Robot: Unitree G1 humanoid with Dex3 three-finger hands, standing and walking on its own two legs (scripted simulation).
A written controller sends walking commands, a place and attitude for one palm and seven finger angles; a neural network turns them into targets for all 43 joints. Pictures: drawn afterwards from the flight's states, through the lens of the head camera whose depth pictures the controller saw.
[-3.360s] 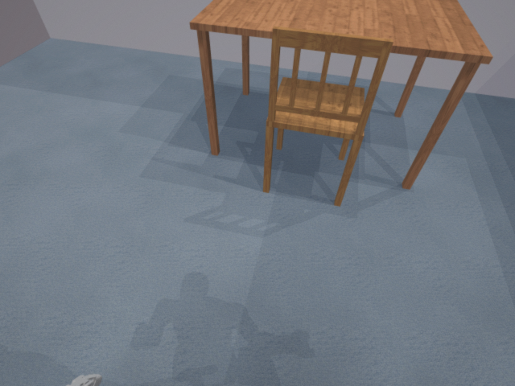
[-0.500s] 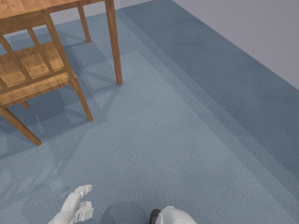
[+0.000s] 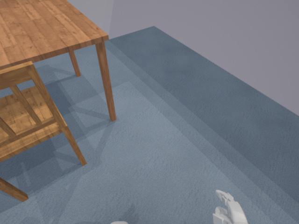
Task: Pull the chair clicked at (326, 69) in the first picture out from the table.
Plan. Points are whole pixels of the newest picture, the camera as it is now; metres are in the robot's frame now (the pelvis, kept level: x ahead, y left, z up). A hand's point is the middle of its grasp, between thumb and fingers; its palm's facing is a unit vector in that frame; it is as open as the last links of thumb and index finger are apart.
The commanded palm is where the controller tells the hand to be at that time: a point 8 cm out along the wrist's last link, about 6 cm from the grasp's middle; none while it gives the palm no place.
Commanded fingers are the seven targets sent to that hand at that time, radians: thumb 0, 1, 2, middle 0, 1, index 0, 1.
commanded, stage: walk to a spot facing it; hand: left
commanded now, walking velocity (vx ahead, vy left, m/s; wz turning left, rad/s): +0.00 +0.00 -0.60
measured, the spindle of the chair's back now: out of the picture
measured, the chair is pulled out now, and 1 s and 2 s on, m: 0.00 0.00 0.00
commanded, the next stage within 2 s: turn to face it in 0.38 s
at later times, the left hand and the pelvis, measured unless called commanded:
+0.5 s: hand (123, 172) +0.30 +0.13 -0.15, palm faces -0.35 -0.90 -0.26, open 7.4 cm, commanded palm none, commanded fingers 0.00 0.90 0.90 -0.20 -0.30 -0.20 -0.30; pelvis +0.10 -0.01 -0.01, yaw -20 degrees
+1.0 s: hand (111, 190) +0.24 +0.16 -0.16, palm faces -0.15 -0.97 -0.18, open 7.4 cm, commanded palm none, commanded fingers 0.00 0.90 0.90 -0.20 -0.30 -0.20 -0.30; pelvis +0.12 +0.00 +0.01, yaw -11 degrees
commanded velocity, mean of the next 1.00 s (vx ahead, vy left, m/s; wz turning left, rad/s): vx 0.00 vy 0.00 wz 0.06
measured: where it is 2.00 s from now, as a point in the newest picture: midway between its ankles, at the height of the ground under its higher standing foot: outside the picture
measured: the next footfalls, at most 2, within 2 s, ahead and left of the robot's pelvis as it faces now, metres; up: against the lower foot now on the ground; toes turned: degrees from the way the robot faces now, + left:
right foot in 0.48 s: +0.14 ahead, -0.15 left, +0.00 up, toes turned -26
left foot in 0.80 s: +0.22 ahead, +0.08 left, +0.00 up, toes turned -7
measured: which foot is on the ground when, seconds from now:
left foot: down 0.00-0.48, up 0.50-0.78, down 0.80-1.00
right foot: down 0.00-0.00, up 0.02-0.46, down 0.48-0.82, up 0.84-1.00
